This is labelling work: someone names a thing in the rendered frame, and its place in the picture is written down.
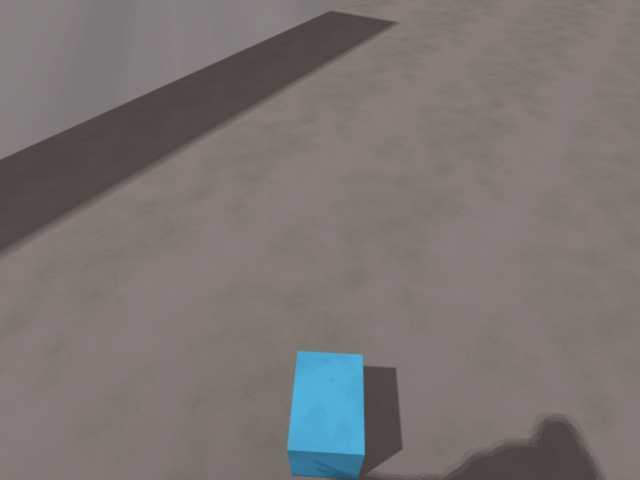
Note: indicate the carton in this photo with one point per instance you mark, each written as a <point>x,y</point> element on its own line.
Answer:
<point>326,433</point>

